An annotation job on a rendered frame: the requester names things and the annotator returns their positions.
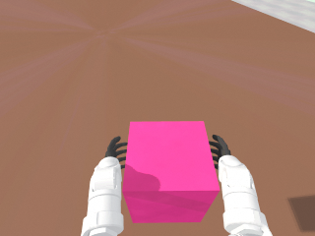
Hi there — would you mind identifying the right robot hand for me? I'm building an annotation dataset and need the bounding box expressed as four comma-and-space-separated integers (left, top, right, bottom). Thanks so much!
209, 135, 231, 169

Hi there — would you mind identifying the carton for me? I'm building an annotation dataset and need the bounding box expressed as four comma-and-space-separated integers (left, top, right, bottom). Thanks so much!
122, 121, 220, 223

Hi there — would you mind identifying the right robot forearm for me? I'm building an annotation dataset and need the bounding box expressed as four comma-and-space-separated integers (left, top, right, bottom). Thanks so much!
218, 155, 273, 236

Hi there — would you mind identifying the left robot forearm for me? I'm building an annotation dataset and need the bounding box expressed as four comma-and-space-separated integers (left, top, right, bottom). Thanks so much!
81, 156, 124, 236

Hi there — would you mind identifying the left robot hand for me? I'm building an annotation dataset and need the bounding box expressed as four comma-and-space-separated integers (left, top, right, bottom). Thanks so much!
104, 136, 128, 169

